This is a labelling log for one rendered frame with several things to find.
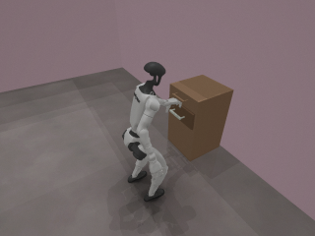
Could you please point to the robot right upper arm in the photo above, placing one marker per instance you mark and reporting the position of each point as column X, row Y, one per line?
column 151, row 108

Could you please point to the robot right foot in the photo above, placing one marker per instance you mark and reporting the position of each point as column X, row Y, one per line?
column 158, row 193

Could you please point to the handle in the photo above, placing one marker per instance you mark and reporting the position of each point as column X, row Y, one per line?
column 177, row 97
column 171, row 111

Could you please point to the left robot hand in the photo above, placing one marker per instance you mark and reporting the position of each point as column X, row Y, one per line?
column 173, row 101

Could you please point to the cabinet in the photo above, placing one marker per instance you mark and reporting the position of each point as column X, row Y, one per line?
column 209, row 100

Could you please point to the drawer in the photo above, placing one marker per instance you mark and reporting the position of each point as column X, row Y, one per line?
column 189, row 118

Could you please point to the right robot thigh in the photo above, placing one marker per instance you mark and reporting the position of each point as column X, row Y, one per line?
column 139, row 153

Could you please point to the right robot hand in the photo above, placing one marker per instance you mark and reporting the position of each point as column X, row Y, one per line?
column 154, row 168

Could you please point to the right robot forearm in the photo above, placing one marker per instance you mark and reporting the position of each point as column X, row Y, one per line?
column 145, row 141

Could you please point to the left robot forearm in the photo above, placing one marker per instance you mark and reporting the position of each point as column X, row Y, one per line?
column 163, row 102

